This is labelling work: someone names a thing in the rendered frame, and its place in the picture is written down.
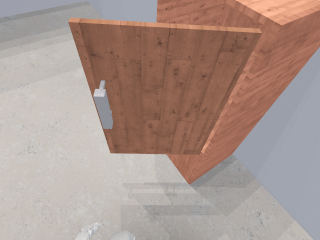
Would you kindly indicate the robot left hand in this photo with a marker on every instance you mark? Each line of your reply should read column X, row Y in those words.
column 88, row 231

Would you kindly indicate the cupboard door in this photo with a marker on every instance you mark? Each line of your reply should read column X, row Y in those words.
column 166, row 83

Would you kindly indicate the handle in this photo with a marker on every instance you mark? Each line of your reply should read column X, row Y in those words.
column 103, row 107

